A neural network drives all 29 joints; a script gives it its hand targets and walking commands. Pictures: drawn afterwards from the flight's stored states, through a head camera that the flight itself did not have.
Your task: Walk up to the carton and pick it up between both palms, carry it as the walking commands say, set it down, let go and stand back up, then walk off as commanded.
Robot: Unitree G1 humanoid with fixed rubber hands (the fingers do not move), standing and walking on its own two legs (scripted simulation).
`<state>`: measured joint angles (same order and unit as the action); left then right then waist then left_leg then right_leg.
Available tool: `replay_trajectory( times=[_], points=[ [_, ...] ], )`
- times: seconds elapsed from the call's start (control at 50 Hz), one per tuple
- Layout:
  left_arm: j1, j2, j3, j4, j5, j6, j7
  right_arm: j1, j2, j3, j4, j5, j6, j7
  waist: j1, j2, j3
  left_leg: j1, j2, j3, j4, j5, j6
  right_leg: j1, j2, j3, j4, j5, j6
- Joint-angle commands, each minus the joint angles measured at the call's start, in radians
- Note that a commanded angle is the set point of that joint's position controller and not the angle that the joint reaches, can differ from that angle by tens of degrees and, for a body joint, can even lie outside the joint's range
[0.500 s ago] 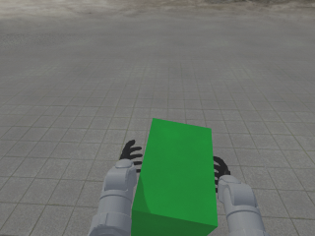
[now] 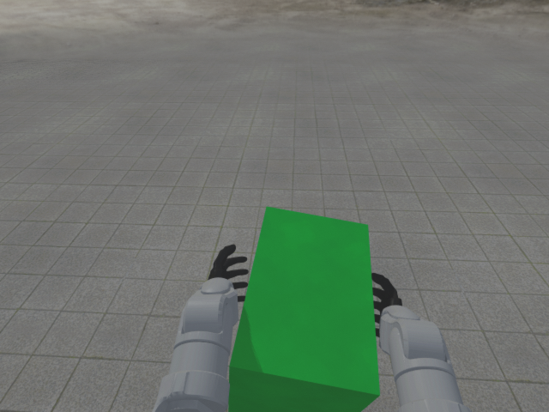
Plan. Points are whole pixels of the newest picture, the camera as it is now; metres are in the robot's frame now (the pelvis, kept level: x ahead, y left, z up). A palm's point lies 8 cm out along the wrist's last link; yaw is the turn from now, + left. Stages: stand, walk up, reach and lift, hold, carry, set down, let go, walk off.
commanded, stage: carry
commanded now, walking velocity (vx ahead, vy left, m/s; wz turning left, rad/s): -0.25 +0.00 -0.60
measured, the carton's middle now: (297, 323) +0.31 +0.01 -0.02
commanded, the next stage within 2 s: none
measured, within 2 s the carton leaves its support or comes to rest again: neither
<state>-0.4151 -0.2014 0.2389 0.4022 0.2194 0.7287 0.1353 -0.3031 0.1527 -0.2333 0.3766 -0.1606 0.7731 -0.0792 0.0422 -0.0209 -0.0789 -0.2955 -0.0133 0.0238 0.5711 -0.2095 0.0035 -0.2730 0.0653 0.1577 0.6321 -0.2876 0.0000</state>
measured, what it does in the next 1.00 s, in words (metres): walks backwards, turning right: right foot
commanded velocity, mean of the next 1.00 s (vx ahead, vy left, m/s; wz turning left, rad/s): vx -0.25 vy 0.00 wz -0.60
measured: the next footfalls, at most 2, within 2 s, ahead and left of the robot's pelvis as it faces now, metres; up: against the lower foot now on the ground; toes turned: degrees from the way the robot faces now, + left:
right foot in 0.60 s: +0.02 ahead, -0.13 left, +0.00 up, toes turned -6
left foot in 1.02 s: -0.12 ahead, +0.07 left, +0.00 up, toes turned -15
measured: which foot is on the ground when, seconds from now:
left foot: down 0.00-0.62, up 0.64-1.00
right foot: down 0.00-0.32, up 0.34-0.58, down 0.60-1.00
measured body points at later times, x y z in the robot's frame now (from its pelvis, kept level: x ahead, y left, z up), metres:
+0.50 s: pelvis -0.04 +0.00 +0.00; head -0.02 +0.00 +0.45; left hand +0.28 +0.13 +0.10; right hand +0.26 -0.14 +0.08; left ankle +0.00 +0.13 -0.73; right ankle -0.01 -0.12 -0.70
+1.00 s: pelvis -0.18 -0.03 +0.00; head -0.14 -0.06 +0.45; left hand +0.16 +0.00 +0.09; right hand +0.07 -0.25 +0.07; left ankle -0.16 +0.09 -0.71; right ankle -0.02 -0.13 -0.73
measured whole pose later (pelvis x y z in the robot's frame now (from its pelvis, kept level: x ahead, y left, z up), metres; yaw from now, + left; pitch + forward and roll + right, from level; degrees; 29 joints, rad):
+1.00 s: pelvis -0.18 -0.03 +0.00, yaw -16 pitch +3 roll +6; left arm -0.32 -0.17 0.09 -0.30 0.04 1.13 0.19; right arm -0.26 0.15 -0.09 -0.36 -0.05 1.22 -0.21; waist 0.00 -0.07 0.04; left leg -0.34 -0.10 0.07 0.63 -0.48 -0.06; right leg -0.51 0.07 0.17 0.34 0.12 0.01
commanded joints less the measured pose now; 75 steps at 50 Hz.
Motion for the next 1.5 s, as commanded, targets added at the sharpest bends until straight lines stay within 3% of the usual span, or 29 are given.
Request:
replay_trajectory(
  times=[0.0, 0.08, 0.18, 0.22, 0.26, 0.3, 0.32, 0.38, 0.52, 0.56, 0.6, 0.62, 0.66, 0.68, 0.74, 0.84, 0.94, 0.98, 1.0, 1.02, 1.04, 1.1, 1.18, 1.28, 1.32, 1.36, 1.38, 1.42, 1.48],
  points=[
    [-0.37, -1.088, -0.641, -0.081, -0.299, 0.034, -0.314, -0.851, 1.008, 0.707, -0.374, 0.275, -0.048, 0.231, -0.023, 0.11, -0.303, 0.053, 0.197, -0.16, -0.051, 0.268, 0.037, -0.043, -0.129, -0.022, -0.066, 0.17, -0.021],
    [-0.374, -1.096, -0.729, -0.293, -0.385, 0.114, -0.275, -0.895, 1.03, 0.78, -0.574, 0.353, 0.038, 0.175, -0.036, 0.032, -0.268, -0.048, 0.186, -0.137, -0.032, 0.036, 0.05, -0.103, -0.118, 0.019, -0.085, 0.02, -0.03],
    [-0.21, -1.026, -0.723, -0.471, -0.4, 0.23, -0.202, -0.71, 0.985, 0.836, -0.761, 0.409, 0.177, 0.094, -0.031, -0.296, -0.33, -0.144, 0.046, 0.011, 0.282, -0.23, -0.014, -0.049, -0.319, 0.314, -0.18, 0.468, -0.165],
    [-0.2, -0.994, -0.727, -0.514, -0.401, 0.286, -0.169, -0.586, 0.971, 0.807, -0.739, 0.407, 0.236, 0.07, -0.044, -0.162, -0.331, -0.06, 0.067, -0.001, 0.109, -0.19, 0.006, -0.074, -0.282, 0.214, -0.076, 0.658, -0.144],
    [-0.172, -0.965, -0.734, -0.575, -0.418, 0.327, -0.143, -0.491, 0.958, 0.771, -0.742, 0.405, 0.274, 0.047, -0.047, 0.008, -0.412, 0.158, 0.177, -0.033, -0.025, 0.249, 0.03, -0.136, -0.174, 0.033, 0.078, 0.652, -0.048],
    [-0.181, -0.949, -0.749, -0.65, -0.425, 0.358, -0.113, -0.492, 0.939, 0.755, -0.8, 0.424, 0.304, 0.037, -0.031, 0.312, -0.445, 0.413, 0.416, -0.212, 0.054, 1.099, 0.133, -0.406, -0.029, -0.132, 0.213, 0.022, 0.019],
    [-0.148, -0.943, -0.753, -0.66, -0.42, 0.374, -0.101, -0.474, 0.93, 0.748, -0.819, 0.428, 0.317, 0.032, -0.026, 0.348, -0.473, 0.438, 0.447, -0.19, 0.052, 1.169, 0.153, -0.431, -0.027, -0.17, 0.278, -0.25, 0.02],
    [-0.204, -0.979, -0.761, -0.788, -0.477, 0.389, -0.089, -0.428, 0.95, 0.723, -0.91, 0.425, 0.336, 0.022, -0.024, 0.235, -0.411, 0.239, 0.399, -0.086, 0.026, 0.907, 0.135, -0.312, -0.065, -0.185, 0.278, -0.213, 0.013],
    [-0.149, -0.976, -0.731, -0.748, -0.488, 0.448, -0.083, -0.435, 0.899, 0.698, -0.977, 0.407, 0.369, -0.009, -0.029, 0.199, -0.418, 0.202, 0.374, 0.019, 0.082, 0.684, 0.099, -0.158, -0.049, -0.235, -0.022, -0.024, 0.0],
    [-0.154, -0.934, -0.721, -0.782, -0.478, 0.451, -0.081, -0.339, 0.905, 0.689, -0.889, 0.4, 0.381, -0.01, -0.026, 0.111, -0.409, 0.016, 0.285, 0.072, 0.192, 0.338, 0.008, 0.017, -0.137, -0.077, -0.173, 0.282, -0.054],
    [-0.116, -0.89, -0.696, -0.746, -0.45, 0.459, -0.084, -0.351, 0.895, 0.708, -0.896, 0.393, 0.391, -0.009, -0.029, -0.288, -0.37, -0.368, 0.083, 0.064, 0.472, -0.459, -0.076, 0.175, -0.422, 0.374, -0.198, 0.85, -0.165],
    [-0.09, -0.884, -0.695, -0.721, -0.436, 0.464, -0.083, -0.356, 0.889, 0.701, -0.867, 0.389, 0.393, -0.008, -0.029, -0.216, -0.339, -0.358, 0.089, -0.03, 0.578, -0.504, -0.069, 0.106, -0.435, 0.387, -0.216, 0.82, -0.187],
    [-0.137, -0.883, -0.673, -0.777, -0.431, 0.457, -0.097, -0.425, 0.956, 0.752, -0.873, 0.428, 0.391, 0.006, -0.027, -0.065, -0.304, -0.284, 0.066, -0.07, 0.66, -0.336, -0.041, -0.04, -0.34, 0.334, -0.341, 0.149, -0.129],
    [-0.203, -0.944, -0.694, -0.832, -0.46, 0.444, -0.107, -0.514, 1.006, 0.789, -0.948, 0.459, 0.373, 0.011, -0.03, -0.077, -0.299, -0.297, 0.068, -0.057, 0.66, -0.266, -0.041, -0.034, -0.303, 0.272, -0.348, 0.028, -0.1],
    [-0.165, -0.978, -0.674, -0.826, -0.476, 0.426, -0.121, -0.559, 1.039, 0.827, -1.015, 0.491, 0.35, 0.0, -0.033, -0.127, -0.354, -0.337, 0.037, -0.023, 0.613, -0.208, -0.057, 0.133, -0.244, 0.194, -0.318, 0.194, -0.03],
    [-0.078, -0.916, -0.634, -0.79, -0.438, 0.422, -0.106, -0.484, 1.009, 0.829, -0.966, 0.476, 0.376, -0.016, -0.018, -0.222, -0.405, -0.198, -0.042, 0.0, 0.381, -0.279, -0.054, 0.167, -0.224, 0.275, -0.361, 0.347, -0.023],
    [-0.093, -0.896, -0.68, -0.868, -0.452, 0.411, -0.102, -0.436, 1.004, 0.829, -0.99, 0.481, 0.367, -0.022, -0.037, -0.279, -0.455, 0.279, -0.127, 0.166, -0.092, -0.285, -0.018, -0.017, -0.091, 0.11, -0.522, 0.256, 0.202],
    [-0.128, -0.898, -0.717, -0.89, -0.465, 0.411, -0.096, -0.398, 0.993, 0.804, -1.009, 0.472, 0.357, -0.024, -0.061, -0.162, -0.474, 0.497, -0.034, 0.183, -0.276, -0.157, 0.033, -0.176, 0.004, -0.001, -0.405, 0.1, 0.281],
    [-0.152, -0.883, -0.734, -0.907, -0.472, 0.418, -0.095, -0.389, 0.987, 0.794, -0.993, 0.464, 0.362, -0.024, -0.073, 0.045, -0.469, 0.471, 0.194, -0.003, -0.349, -0.187, 0.129, -0.217, 0.082, -0.121, -0.069, -0.031, 0.283],
    [-0.134, -0.883, -0.737, -0.875, -0.47, 0.426, -0.088, -0.395, 0.971, 0.775, -0.961, 0.453, 0.37, -0.019, -0.039, 0.405, -0.392, 0.197, 0.513, -0.281, -0.308, -0.061, 0.211, -0.226, 0.072, -0.149, 0.401, -0.265, 0.127],
    [-0.167, -0.893, -0.734, -0.891, -0.477, 0.425, -0.088, -0.375, 0.959, 0.753, -0.956, 0.438, 0.373, -0.01, -0.026, 0.365, -0.338, 0.037, 0.588, -0.249, -0.321, 0.005, 0.244, -0.247, -0.029, -0.109, 0.635, -0.247, 0.097],
    [-0.204, -0.96, -0.739, -0.837, -0.491, 0.425, -0.09, -0.394, 0.992, 0.725, -0.915, 0.429, 0.376, 0.018, 0.003, 0.136, -0.23, -0.045, 0.371, 0.012, -0.215, 0.014, 0.1, -0.255, -0.086, -0.139, 0.639, -0.072, 0.043],
    [-0.185, -0.95, -0.737, -0.785, -0.473, 0.445, -0.083, -0.381, 0.937, 0.702, -0.927, 0.417, 0.381, 0.015, -0.021, 0.214, -0.318, 0.278, 0.345, 0.072, -0.008, 0.739, 0.095, -0.287, -0.013, -0.266, 0.292, -0.158, 0.054],
    [-0.162, -0.922, -0.76, -0.828, -0.466, 0.453, -0.073, -0.276, 0.911, 0.676, -0.869, 0.395, 0.385, 0.018, -0.026, 0.333, -0.368, 0.294, 0.378, 0.09, 0.094, 0.742, 0.054, -0.161, -0.04, -0.263, -0.092, -0.039, 0.034],
    [-0.175, -0.932, -0.767, -0.854, -0.464, 0.445, -0.079, -0.283, 0.922, 0.691, -0.877, 0.411, 0.376, 0.024, -0.024, 0.226, -0.385, 0.145, 0.328, 0.132, 0.166, 0.445, -0.027, -0.004, -0.102, -0.133, -0.231, 0.234, 0.013],
    [-0.144, -0.925, -0.762, -0.837, -0.46, 0.442, -0.089, -0.292, 0.923, 0.708, -0.9, 0.407, 0.37, 0.027, -0.032, -0.211, -0.381, -0.323, 0.144, 0.111, 0.415, -0.439, -0.107, 0.265, -0.374, 0.288, -0.149, 1.041, -0.094],
    [-0.093, -0.91, -0.733, -0.792, -0.437, 0.444, -0.092, -0.332, 0.935, 0.733, -0.886, 0.416, 0.372, 0.027, -0.035, -0.262, -0.353, -0.395, 0.126, 0.015, 0.556, -0.511, -0.105, 0.251, -0.422, 0.354, -0.129, 1.221, -0.107],
    [-0.153, -0.944, -0.738, -0.872, -0.462, 0.422, -0.108, -0.41, 1.006, 0.789, -0.923, 0.463, 0.355, 0.042, -0.031, -0.082, -0.316, -0.331, 0.104, -0.045, 0.693, -0.378, -0.086, 0.114, -0.323, 0.258, -0.206, 0.753, -0.077],
    [-0.133, -0.993, -0.689, -0.866, -0.463, 0.402, -0.136, -0.55, 1.046, 0.861, -1.041, 0.513, 0.328, 0.039, -0.043, -0.155, -0.313, -0.341, 0.077, -0.037, 0.719, -0.195, -0.075, 0.119, -0.231, 0.167, -0.257, 0.221, -0.017]
  ],
)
